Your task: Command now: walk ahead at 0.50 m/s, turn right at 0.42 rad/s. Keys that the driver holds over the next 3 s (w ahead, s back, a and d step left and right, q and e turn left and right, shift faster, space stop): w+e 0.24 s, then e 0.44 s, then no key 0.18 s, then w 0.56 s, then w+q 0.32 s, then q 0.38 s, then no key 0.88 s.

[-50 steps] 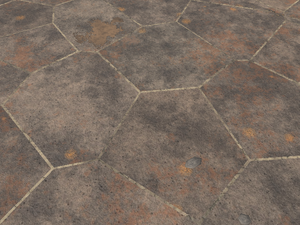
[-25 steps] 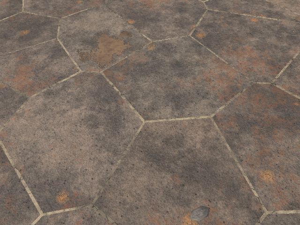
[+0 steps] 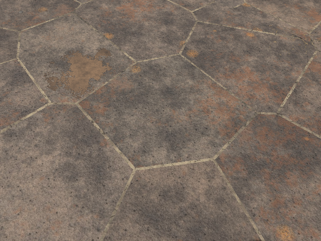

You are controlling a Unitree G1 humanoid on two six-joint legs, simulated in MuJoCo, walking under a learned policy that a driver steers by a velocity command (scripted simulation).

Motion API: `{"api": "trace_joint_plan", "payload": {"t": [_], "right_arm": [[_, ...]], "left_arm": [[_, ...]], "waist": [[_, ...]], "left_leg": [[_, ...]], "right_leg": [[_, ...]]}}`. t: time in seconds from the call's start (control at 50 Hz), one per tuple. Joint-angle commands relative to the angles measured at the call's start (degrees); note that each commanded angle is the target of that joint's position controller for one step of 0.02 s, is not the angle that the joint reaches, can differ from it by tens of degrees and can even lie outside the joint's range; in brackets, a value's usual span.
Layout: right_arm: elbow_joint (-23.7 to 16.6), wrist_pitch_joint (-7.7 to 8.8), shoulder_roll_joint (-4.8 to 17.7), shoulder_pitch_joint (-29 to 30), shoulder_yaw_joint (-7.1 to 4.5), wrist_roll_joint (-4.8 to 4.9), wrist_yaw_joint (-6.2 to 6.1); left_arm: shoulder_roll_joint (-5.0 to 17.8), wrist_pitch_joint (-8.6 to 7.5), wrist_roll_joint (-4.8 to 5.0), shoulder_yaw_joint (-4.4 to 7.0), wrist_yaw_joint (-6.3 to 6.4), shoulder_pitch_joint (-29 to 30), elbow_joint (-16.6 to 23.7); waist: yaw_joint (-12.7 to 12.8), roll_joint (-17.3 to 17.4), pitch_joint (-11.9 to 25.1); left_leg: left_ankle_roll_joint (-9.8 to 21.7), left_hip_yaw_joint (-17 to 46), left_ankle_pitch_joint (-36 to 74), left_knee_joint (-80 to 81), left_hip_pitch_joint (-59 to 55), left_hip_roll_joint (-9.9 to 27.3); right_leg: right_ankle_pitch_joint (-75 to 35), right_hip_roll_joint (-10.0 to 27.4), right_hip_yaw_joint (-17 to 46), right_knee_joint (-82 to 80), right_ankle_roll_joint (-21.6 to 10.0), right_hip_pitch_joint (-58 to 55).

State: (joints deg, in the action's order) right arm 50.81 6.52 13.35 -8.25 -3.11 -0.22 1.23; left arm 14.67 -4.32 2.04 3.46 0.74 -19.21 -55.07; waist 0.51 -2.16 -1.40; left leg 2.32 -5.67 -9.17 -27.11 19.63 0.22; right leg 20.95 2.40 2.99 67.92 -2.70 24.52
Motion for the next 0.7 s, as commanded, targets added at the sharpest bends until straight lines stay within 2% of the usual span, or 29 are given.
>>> {"api": "trace_joint_plan", "payload": {"t": [0.02,0.04,0.08,0.12,0.18,0.24,0.26,0.3,0.34,0.36,0.38,0.4,0.42,0.44,0.46,0.48,0.5,0.52,0.54,0.58,0.64,0.7], "right_arm": [[-0.6,0.82,4.29,-1.73,-1.06,-0.54,-0.1],[-0.09,0.98,4.96,-1.94,-1.3,-0.56,-0.28],[0.68,1.11,6.37,-2.85,-1.78,-0.78,-0.85],[1.35,0.84,7.09,-4.15,-2.03,-0.9,-1.52],[1.6,0.32,8.27,-5.14,-2.24,-0.78,-2.24],[2.28,-0.4,9.49,-8.1,-2.59,-0.19,-2.7],[2.34,-0.88,9.69,-8.21,-2.63,-0.08,-2.84],[2.25,-2.08,10.67,-8.31,-2.9,0.45,-3.14],[1.56,-3.06,12.34,-7.15,-3.37,1.28,-3.6],[1.04,-3.48,13.07,-5.99,-3.63,1.73,-3.84],[0.42,-3.82,13.36,-4.42,-3.69,2.13,-3.89],[0.04,-3.57,12.57,-4.96,-3.39,1.95,-3.61],[-2.04,-2.84,4.48,-8.74,-1.12,-1.99,-2.91],[-3.24,-1.45,5.24,-13.43,-0.46,-0.74,-2.02],[-3.84,-0.8,9.43,-6.71,-1.57,1.3,-1.71],[-5.53,-0.82,8.99,-2.89,-1.39,1.9,-1.99],[-4.51,-1.44,8.66,-2.57,-1.5,0.88,-2.79],[-4.72,-2.39,9.66,-2.74,-1.98,0.19,-3.38],[-4.97,-3.43,10.1,-3.21,-2.32,0.05,-3.48],[-5.36,-4.57,8.46,-4.14,-2.16,-0.26,-3.78],[-6.34,-5.31,7.58,-2.02,-1.88,-0.64,-4.36],[-7.22,-5.99,7.79,0.52,-1.88,-0.29,-4.44]], "left_arm": [[1.95,0.97,0.03,1.4,0.24,-2.34,3.36],[1.46,1.6,0.05,1.5,0.28,-1.95,3.88],[1.87,2.3,-0.32,1.88,0.4,0.71,5.42],[2.06,2.28,-0.67,2.08,0.12,3.62,6.76],[1.5,1.82,-0.83,1.77,-1.0,8.54,8.53],[0.64,1.68,-1.03,1.07,-2.23,15.2,11.24],[0.55,1.65,-1.12,0.93,-2.62,17.01,12.26],[0.7,1.68,-1.47,0.93,-3.43,18.65,14.13],[2.63,1.87,-1.61,1.79,-3.99,16.07,15.12],[4.16,1.89,-1.45,2.53,-4.14,12.05,14.64],[6.64,1.75,-1.25,3.8,-4.06,4.99,13.1],[10.46,1.76,-1.51,5.5,-2.88,-1.19,11.71],[16.86,2.15,-2.0,6.33,-1.45,-1.16,11.69],[17.85,1.59,-3.16,5.85,-1.98,0.09,15.13],[14.06,1.62,-2.99,4.96,-2.45,0.18,16.11],[11.49,1.41,-2.0,4.28,-2.35,3.96,16.44],[9.55,1.45,-1.11,3.74,-2.11,7.51,16.9],[8.32,1.68,-1.24,3.35,-1.75,9.66,17.46],[8.19,1.9,-2.04,3.22,-1.6,10.5,17.93],[9.29,1.89,-2.6,3.51,-1.32,10.69,18.38],[10.75,2.57,-2.01,3.96,-0.17,9.63,18.94],[10.41,3.84,-1.68,3.68,0.88,10.33,19.95]], "waist": [[0.05,8.48,2.67],[0.51,7.81,1.57],[0.62,6.2,0.13],[0.13,5.39,-0.74],[-1.07,4.86,-1.68],[-3.63,3.83,-3.72],[-3.95,3.57,-4.93],[-3.91,4.65,-4.67],[-1.76,7.18,-1.23],[0.52,8.18,1.26],[4.4,7.5,4.87],[7.53,3.79,8.63],[1.81,-11.91,12.99],[0.47,-11.91,26.5],[4.36,-1.86,26.16],[3.07,-0.18,19.0],[1.0,3.71,13.34],[-0.65,2.58,11.11],[-1.92,1.34,10.21],[-2.94,0.03,10.03],[-2.23,-1.31,11.05],[-1.31,-3.05,10.63]], "left_leg": [[7.4,13.57,2.07,18.17,-8.91,15.31],[7.72,10.93,4.48,19.09,-7.95,15.18],[8.17,7.36,8.15,19.98,-8.4,15.33],[8.05,4.37,10.31,20.27,-10.39,15.22],[7.06,-0.17,11.82,20.47,-12.7,14.48],[6.79,-2.86,12.25,20.13,-16.89,15.71],[6.46,-4.14,16.18,18.61,-18.26,15.84],[5.52,-6.26,27.28,13.91,-20.49,16.18],[4.07,-7.29,42.99,6.66,-22.25,16.22],[3.16,-7.48,49.23,0.66,-22.53,15.83],[1.62,-7.96,49.0,-8.85,-21.21,14.28],[-1.81,-8.48,37.08,-22.73,-14.3,11.02],[-5.03,-7.1,-19.38,-42.27,5.3,4.19],[-6.72,5.38,-34.01,-57.91,17.09,-3.53],[-5.35,11.39,-28.6,-58.8,19.01,-0.56],[-4.33,10.61,-22.61,-54.78,21.26,1.28],[-4.63,10.37,-18.84,-50.46,20.04,3.6],[-4.66,10.75,-16.74,-47.18,17.03,4.63],[-4.48,10.85,-15.74,-45.15,13.52,4.8],[-4.99,10.01,-14.47,-40.13,11.08,3.65],[-6.35,10.37,-11.15,-33.12,12.39,2.24],[-7.04,11.24,-7.07,-27.44,13.12,1.76]], "right_leg": [[-5.66,6.14,3.0,0.96,-0.65,9.16],[-7.02,6.29,2.9,0.38,-0.55,9.96],[-11.32,6.4,3.67,-2.25,-0.13,13.56],[-16.37,6.04,4.2,-7.27,0.44,16.71],[-23.15,5.41,1.71,-16.98,0.66,16.67],[-24.24,5.04,-1.81,-23.85,0.21,17.64],[-23.59,4.64,-2.83,-26.22,0.0,17.95],[-20.31,2.91,-6.05,-29.27,-0.51,15.66],[-15.22,-0.5,-8.94,-30.26,-1.95,9.34],[-13.18,-2.73,-10.08,-31.33,-3.04,4.49],[-16.35,-4.96,-10.39,-36.1,-4.66,-4.21],[-27.79,-4.9,-6.91,-41.63,-6.86,-16.48],[-57.87,9.14,10.99,-35.08,-11.91,-33.27],[-56.27,21.14,36.86,-40.13,-25.27,-44.69],[-52.56,18.13,31.4,-43.31,-22.16,-41.55],[-46.54,15.17,24.2,-44.25,-19.02,-34.72],[-42.7,12.28,19.58,-45.68,-16.22,-26.29],[-40.45,10.94,17.66,-47.12,-15.37,-19.42],[-38.88,9.77,16.67,-48.43,-14.75,-14.53],[-40.82,8.07,14.5,-48.9,-14.38,-10.12],[-36.84,6.99,14.62,-48.5,-13.53,-9.98],[-20.82,5.77,16.37,-49.17,-11.48,-9.55]]}}
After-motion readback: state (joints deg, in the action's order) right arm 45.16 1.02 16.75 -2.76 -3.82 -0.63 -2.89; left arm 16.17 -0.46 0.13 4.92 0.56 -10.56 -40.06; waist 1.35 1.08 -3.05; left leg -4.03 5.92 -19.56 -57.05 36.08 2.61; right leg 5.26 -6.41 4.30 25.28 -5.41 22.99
